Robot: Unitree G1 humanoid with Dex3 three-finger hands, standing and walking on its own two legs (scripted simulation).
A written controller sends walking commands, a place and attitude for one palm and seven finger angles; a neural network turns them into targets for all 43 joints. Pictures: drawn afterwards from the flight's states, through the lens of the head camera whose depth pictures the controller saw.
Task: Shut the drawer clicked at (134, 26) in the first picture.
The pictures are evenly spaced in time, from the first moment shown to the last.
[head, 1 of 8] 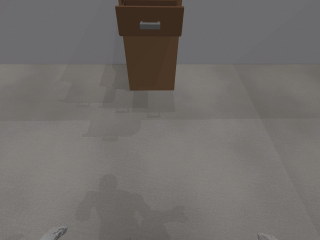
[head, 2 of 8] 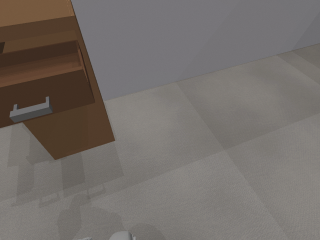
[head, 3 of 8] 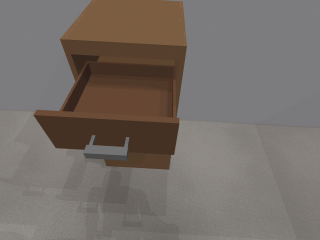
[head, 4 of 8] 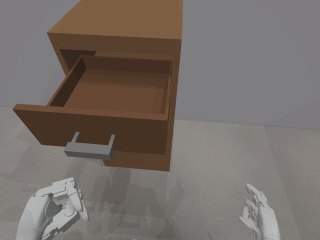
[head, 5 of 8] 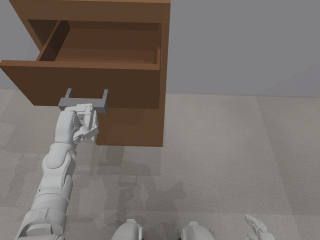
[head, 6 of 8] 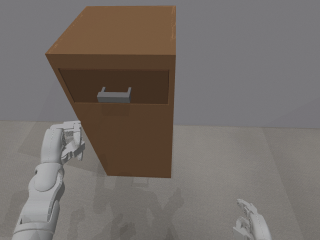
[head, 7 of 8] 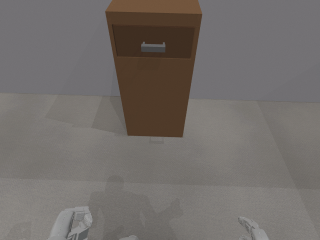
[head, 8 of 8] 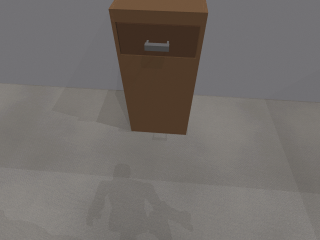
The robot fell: no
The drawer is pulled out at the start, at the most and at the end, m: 0.30 0.30 0.00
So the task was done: yes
